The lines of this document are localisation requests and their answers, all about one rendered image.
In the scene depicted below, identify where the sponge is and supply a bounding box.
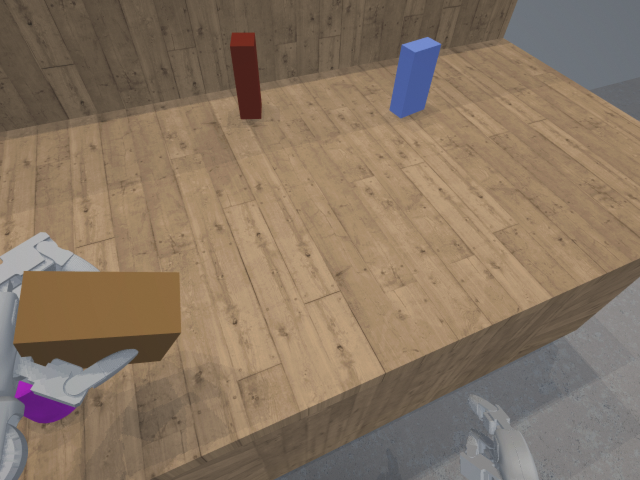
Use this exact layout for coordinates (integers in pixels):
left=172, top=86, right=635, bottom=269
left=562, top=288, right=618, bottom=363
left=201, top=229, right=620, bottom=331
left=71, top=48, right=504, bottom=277
left=13, top=271, right=181, bottom=369

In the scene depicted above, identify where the left robot hand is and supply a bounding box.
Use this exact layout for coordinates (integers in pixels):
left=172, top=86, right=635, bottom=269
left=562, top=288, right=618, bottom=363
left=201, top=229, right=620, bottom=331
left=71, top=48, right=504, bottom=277
left=0, top=232, right=138, bottom=408

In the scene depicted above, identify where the robot left forearm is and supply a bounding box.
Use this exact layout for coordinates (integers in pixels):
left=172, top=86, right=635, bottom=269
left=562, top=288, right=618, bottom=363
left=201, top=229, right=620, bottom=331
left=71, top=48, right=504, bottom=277
left=0, top=396, right=28, bottom=480

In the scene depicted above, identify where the table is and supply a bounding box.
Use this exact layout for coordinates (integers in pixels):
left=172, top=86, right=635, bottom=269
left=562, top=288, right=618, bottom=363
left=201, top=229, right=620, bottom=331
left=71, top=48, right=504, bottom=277
left=0, top=0, right=640, bottom=480

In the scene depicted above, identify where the right robot hand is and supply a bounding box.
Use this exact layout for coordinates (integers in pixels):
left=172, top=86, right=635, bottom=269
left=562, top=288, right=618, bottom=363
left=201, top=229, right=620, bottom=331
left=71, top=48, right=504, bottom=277
left=460, top=394, right=539, bottom=480

